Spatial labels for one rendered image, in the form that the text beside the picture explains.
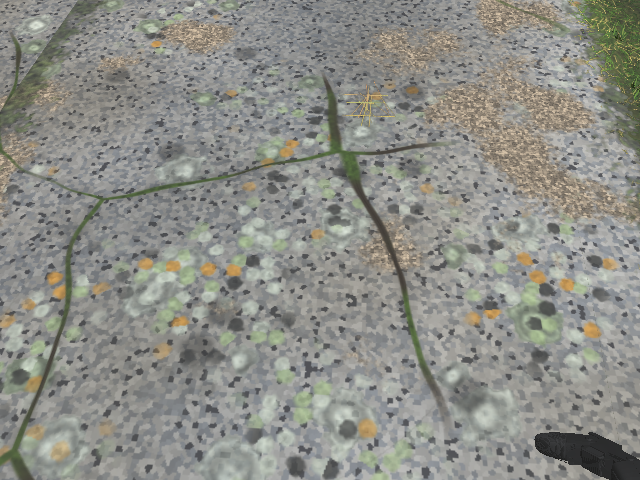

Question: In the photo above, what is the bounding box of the robot right hand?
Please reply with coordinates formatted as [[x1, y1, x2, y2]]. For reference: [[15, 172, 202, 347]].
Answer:
[[534, 432, 640, 480]]

